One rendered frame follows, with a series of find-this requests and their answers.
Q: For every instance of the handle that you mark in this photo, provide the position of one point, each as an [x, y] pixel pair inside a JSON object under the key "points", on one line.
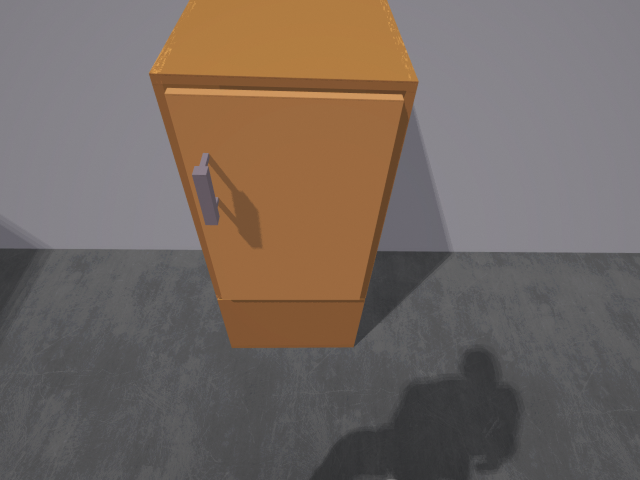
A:
{"points": [[205, 192]]}

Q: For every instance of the cupboard door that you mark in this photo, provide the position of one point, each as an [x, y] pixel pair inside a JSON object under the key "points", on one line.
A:
{"points": [[300, 178]]}

